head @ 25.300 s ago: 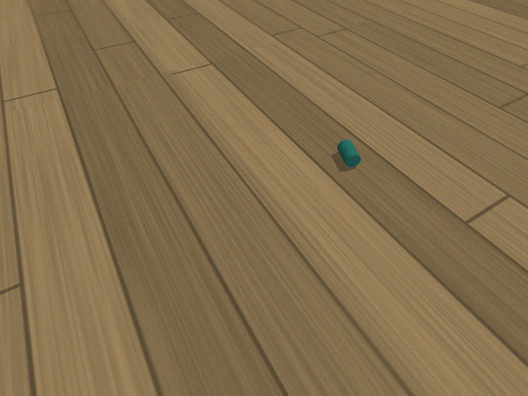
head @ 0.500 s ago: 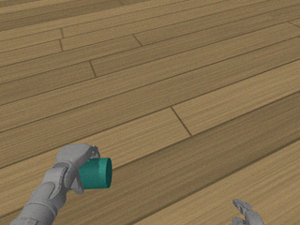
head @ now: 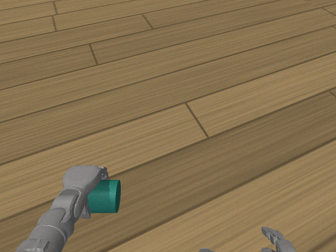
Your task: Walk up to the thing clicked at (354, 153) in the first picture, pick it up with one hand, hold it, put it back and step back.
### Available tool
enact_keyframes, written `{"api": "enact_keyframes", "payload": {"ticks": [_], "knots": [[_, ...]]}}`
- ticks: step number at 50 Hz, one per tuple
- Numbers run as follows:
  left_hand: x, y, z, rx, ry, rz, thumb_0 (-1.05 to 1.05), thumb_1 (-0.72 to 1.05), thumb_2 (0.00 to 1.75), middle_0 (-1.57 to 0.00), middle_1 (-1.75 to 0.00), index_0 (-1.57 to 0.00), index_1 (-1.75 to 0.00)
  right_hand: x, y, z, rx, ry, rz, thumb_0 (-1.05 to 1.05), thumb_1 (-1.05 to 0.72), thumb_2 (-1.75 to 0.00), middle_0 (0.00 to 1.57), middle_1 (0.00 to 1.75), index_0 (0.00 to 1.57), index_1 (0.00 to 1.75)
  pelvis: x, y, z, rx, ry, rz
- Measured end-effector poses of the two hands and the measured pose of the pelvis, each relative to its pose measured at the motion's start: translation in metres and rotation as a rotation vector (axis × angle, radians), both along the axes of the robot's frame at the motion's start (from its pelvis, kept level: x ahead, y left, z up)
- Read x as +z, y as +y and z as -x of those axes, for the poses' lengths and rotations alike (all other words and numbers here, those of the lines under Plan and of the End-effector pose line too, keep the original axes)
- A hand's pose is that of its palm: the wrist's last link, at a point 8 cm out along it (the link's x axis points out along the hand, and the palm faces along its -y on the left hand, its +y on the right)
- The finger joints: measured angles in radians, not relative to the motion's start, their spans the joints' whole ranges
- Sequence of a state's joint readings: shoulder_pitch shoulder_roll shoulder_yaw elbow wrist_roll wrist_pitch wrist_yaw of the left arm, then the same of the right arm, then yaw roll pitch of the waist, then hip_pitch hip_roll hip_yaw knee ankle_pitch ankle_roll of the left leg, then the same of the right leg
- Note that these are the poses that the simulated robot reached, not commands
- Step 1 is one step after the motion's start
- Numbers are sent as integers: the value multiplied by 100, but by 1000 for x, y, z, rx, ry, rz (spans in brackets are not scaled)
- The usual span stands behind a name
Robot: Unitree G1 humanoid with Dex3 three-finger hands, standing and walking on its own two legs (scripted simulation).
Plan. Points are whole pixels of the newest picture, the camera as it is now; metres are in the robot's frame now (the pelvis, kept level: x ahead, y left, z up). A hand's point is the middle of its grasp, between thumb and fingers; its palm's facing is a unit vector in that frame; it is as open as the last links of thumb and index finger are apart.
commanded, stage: crouch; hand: left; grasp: from above
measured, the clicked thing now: (93, 196) +0.29 +0.21 -0.14
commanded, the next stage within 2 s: lower in 1.52 s
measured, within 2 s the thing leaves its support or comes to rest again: neither
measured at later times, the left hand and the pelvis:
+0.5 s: hand (107, 193) +0.36 +0.23 -0.34, palm faces -0.45 +0.02 -0.89, open 10.9 cm; pelvis -0.05 +0.01 -0.20, yaw +0 degrees
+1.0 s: hand (115, 198) +0.39 +0.23 -0.49, palm faces -0.44 -0.01 -0.90, open 11.0 cm; pelvis -0.06 +0.01 -0.32, yaw -1 degrees
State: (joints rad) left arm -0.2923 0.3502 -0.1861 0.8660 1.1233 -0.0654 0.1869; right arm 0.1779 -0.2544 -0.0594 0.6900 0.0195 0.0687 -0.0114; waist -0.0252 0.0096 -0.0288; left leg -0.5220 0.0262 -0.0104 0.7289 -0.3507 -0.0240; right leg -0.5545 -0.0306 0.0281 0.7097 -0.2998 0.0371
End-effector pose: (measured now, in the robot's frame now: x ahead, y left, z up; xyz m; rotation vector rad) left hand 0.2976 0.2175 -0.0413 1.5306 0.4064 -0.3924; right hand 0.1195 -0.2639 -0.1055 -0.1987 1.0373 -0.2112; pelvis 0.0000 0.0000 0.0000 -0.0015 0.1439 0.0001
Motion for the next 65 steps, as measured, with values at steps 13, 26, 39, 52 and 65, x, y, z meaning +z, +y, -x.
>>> {"api": "enact_keyframes", "payload": {"ticks": [13,26,39,52,65], "knots": [[-121,3,-40,-27,-60,-55,0,-7,37,-72,-37,-72,-38,-99,-21,85,-52,215,97,0,-89,-90,20,30,20,30,-97,5,28,6,271,20],[-249,8,-72,31,-34,-43,0,-8,39,-71,-37,-71,-39,-215,3,145,-85,343,65,0,-89,-90,20,30,20,30,-205,11,52,6,448,33],[-349,12,-79,-2,-17,0,0,-9,42,-71,-38,-71,-40,-286,3,129,36,349,62,0,-89,-90,20,30,20,30,-278,9,57,21,521,59],[-399,12,-101,26,-50,-12,0,-9,43,-72,-36,-72,-38,-321,-13,137,69,369,84,0,-90,-90,20,30,20,30,-325,6,64,10,521,70],[-438,14,-102,20,-3,3,0,-7,39,-72,-34,-73,-36,-352,-5,173,54,446,44,0,-90,-90,20,30,20,30,-360,6,72,3,501,75]]}}
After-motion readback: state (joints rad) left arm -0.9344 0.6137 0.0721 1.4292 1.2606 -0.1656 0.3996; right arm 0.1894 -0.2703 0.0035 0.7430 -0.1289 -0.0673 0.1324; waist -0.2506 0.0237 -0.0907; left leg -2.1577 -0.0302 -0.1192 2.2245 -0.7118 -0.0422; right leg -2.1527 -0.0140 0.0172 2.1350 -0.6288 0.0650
